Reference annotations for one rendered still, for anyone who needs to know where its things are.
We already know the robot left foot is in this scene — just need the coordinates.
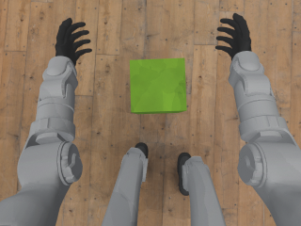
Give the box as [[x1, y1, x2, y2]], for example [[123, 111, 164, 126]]
[[135, 142, 149, 159]]

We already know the robot right forearm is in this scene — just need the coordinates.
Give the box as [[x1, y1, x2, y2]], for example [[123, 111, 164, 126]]
[[228, 51, 301, 151]]

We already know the right robot hand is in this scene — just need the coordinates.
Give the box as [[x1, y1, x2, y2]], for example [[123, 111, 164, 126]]
[[215, 13, 252, 61]]

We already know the robot right upper arm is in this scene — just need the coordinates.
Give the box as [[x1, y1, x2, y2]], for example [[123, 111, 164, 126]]
[[237, 141, 301, 226]]

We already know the robot left forearm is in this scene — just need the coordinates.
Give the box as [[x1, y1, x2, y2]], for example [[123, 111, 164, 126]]
[[17, 56, 78, 184]]

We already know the robot left upper arm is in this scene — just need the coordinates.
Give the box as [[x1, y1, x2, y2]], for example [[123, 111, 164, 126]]
[[0, 140, 83, 226]]

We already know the robot left thigh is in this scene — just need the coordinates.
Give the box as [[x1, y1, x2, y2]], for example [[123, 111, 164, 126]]
[[101, 153, 149, 226]]

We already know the left robot hand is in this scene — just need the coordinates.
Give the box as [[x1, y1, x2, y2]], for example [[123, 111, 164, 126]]
[[55, 18, 92, 67]]

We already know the carton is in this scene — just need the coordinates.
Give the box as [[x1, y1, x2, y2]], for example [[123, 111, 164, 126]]
[[130, 57, 187, 114]]

